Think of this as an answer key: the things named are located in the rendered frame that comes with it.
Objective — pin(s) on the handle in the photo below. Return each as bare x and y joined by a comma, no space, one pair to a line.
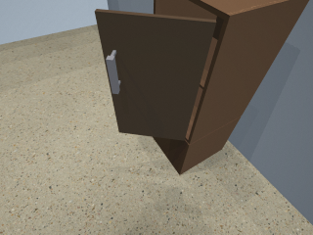
112,70

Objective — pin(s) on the cupboard door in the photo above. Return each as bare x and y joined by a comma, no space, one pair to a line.
159,61

